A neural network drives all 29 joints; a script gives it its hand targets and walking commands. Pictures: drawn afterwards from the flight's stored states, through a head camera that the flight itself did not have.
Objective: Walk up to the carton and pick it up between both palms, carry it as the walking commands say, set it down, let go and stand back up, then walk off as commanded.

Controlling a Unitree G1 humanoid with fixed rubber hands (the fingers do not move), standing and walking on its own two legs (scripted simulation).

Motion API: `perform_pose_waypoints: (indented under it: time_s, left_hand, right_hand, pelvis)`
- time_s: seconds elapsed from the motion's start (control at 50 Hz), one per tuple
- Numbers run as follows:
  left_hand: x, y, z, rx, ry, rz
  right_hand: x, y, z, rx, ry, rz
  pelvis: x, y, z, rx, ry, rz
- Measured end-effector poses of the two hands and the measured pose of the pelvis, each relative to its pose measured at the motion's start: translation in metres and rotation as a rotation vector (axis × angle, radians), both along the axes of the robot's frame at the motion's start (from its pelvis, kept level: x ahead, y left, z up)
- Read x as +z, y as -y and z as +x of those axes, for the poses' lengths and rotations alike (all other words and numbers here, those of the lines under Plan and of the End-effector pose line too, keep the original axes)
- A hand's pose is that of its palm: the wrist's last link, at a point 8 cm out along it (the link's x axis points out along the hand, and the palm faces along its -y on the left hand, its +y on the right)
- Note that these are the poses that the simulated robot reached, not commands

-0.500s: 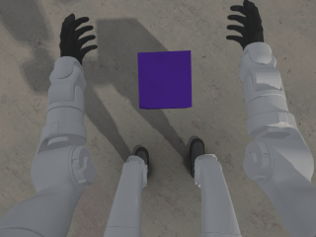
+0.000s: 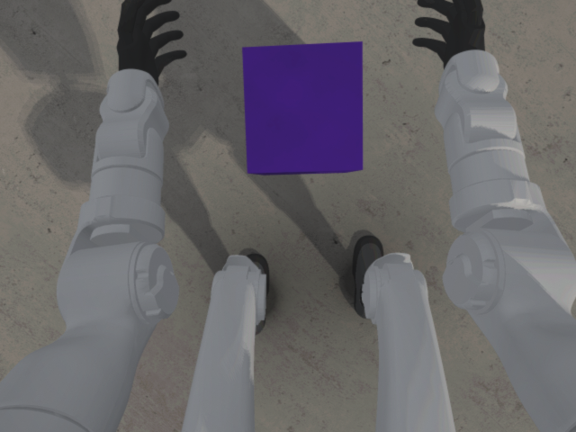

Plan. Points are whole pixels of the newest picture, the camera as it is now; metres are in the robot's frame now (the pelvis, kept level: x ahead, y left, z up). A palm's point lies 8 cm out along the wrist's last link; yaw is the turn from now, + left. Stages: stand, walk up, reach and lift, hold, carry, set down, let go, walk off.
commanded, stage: reach and lift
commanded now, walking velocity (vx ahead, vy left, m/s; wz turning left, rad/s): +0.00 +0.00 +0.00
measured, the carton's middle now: (303, 121) +0.50 +0.01 -0.45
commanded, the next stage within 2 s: none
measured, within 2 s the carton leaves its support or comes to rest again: neither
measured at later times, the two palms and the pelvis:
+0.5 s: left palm (188, 99) +0.51 +0.19 -0.27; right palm (414, 88) +0.52 -0.16 -0.28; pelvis -0.03 +0.00 -0.13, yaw +1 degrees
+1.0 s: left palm (210, 113) +0.51 +0.18 -0.38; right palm (395, 102) +0.52 -0.16 -0.38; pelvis -0.03 +0.00 -0.20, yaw +1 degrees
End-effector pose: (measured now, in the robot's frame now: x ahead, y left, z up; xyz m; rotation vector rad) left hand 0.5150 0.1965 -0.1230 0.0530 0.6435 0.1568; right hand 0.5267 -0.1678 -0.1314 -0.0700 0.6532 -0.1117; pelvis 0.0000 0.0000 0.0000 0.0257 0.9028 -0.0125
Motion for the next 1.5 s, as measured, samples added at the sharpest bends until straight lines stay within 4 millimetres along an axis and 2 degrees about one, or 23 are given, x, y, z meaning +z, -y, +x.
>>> perform_pose_waypoints:
  time_s: [0.14,0.36,0.64,0.86,0.98,1.14,1.34,1.5]
  left_hand:
    - [-0.054,0.002,-0.001,0.006,0.012,0.002]
    - [-0.112,0.006,-0.001,0.013,-0.013,-0.006]
    - [-0.194,0.005,-0.005,0.009,-0.054,-0.005]
    - [-0.246,0.010,-0.005,-0.008,-0.079,-0.022]
    - [-0.257,0.011,-0.004,-0.015,-0.071,-0.019]
    - [-0.248,0.013,0.001,-0.020,-0.058,-0.020]
    - [-0.244,0.018,-0.003,-0.033,-0.069,-0.021]
    - [-0.246,0.033,-0.001,-0.055,-0.066,-0.037]
  right_hand:
    - [-0.053,0.001,-0.001,-0.005,0.013,0.001]
    - [-0.110,-0.001,0.000,0.000,-0.018,0.005]
    - [-0.193,-0.005,-0.004,0.000,-0.056,0.006]
    - [-0.241,-0.007,-0.002,-0.001,-0.079,0.011]
    - [-0.252,-0.007,-0.002,-0.012,-0.070,0.018]
    - [-0.245,-0.006,0.001,-0.008,-0.064,0.015]
    - [-0.240,-0.017,0.001,0.013,-0.068,0.024]
    - [-0.242,-0.030,0.000,0.033,-0.069,0.036]
  pelvis:
    - [-0.048,0.003,-0.009,0.003,0.005,0.000]
    - [-0.104,0.005,-0.021,0.004,0.066,0.001]
    - [-0.157,0.002,-0.029,0.016,0.137,0.000]
    - [-0.188,0.000,-0.033,0.025,0.191,-0.007]
    - [-0.197,-0.002,-0.034,0.026,0.220,-0.012]
    - [-0.197,-0.002,-0.033,0.030,0.221,-0.010]
    - [-0.192,-0.001,-0.035,0.031,0.218,-0.006]
    - [-0.191,-0.001,-0.036,0.029,0.231,-0.007]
